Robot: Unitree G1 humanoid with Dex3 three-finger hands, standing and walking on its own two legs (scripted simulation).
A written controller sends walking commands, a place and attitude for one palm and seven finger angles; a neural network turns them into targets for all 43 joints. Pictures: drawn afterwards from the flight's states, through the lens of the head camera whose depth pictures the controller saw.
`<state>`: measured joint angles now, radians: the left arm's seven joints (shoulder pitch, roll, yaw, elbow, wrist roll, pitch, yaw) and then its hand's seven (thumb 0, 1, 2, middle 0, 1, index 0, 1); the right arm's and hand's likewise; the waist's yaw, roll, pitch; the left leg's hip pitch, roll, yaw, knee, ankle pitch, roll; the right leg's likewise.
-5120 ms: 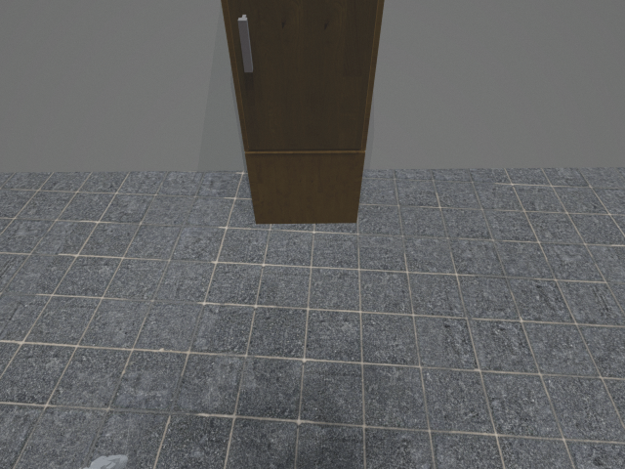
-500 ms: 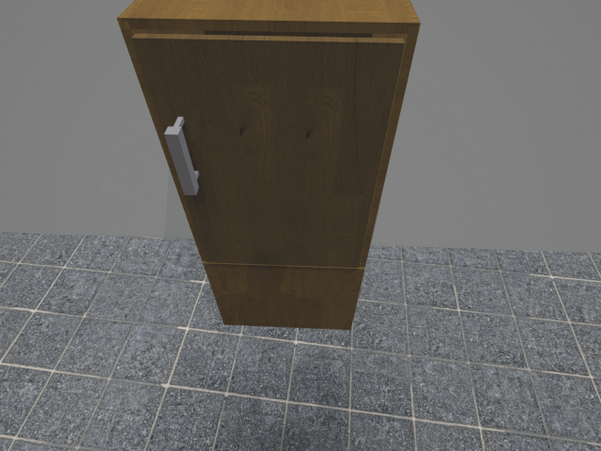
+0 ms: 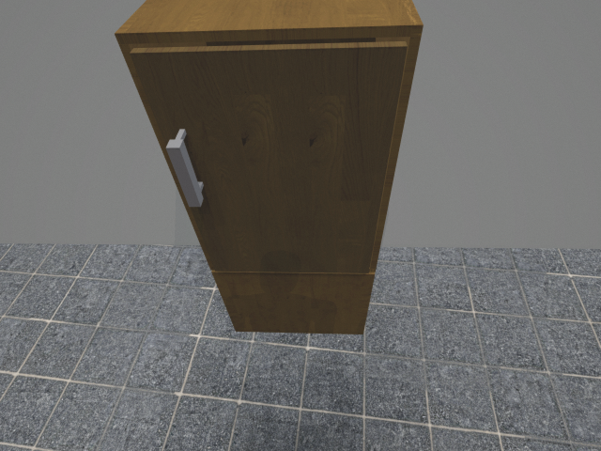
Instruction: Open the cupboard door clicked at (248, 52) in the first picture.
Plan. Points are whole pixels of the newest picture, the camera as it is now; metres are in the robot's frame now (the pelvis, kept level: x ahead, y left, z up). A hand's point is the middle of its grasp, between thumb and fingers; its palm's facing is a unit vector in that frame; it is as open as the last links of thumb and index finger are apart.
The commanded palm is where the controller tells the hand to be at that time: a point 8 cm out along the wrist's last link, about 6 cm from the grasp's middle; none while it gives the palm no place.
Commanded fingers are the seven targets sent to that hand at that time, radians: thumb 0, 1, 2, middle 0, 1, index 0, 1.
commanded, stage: raise the hand with hooked fingers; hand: left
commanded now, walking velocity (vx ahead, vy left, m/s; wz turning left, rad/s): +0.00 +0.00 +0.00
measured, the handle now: (189, 168) +0.58 +0.25 +0.04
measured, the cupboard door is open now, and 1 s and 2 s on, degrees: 0 0 0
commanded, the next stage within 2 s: none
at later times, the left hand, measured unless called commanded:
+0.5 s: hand (164, 439) +0.15 +0.20 -0.06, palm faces +0.09 -1.00 -0.01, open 8.9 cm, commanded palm +0.14 +0.25 -0.03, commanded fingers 0.00 0.32 0.65 -0.24 -0.68 -0.24 -0.68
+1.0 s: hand (126, 379) +0.21 +0.25 +0.00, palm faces +0.02 -1.00 -0.07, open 11.9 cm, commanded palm +0.18 +0.30 +0.01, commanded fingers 0.00 -0.27 0.40 -0.28 -1.05 -0.28 -1.05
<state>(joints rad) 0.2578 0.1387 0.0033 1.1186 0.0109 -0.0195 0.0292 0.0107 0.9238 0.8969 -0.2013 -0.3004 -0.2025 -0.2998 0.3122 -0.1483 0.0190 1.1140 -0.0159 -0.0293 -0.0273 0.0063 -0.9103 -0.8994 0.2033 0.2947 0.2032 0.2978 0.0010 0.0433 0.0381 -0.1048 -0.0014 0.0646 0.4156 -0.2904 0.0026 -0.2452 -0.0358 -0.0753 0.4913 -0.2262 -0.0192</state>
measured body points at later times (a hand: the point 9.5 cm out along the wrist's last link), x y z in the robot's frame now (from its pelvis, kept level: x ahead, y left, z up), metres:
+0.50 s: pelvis -0.02 -0.01 -0.08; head +0.03 +0.00 +0.37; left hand +0.14 +0.25 -0.05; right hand +0.24 -0.25 -0.09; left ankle -0.04 +0.12 -0.74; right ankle +0.02 -0.10 -0.74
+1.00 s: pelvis -0.03 +0.02 -0.06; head +0.03 +0.03 +0.39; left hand +0.20 +0.30 +0.00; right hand +0.12 -0.23 -0.14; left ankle -0.04 +0.12 -0.74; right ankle +0.02 -0.10 -0.74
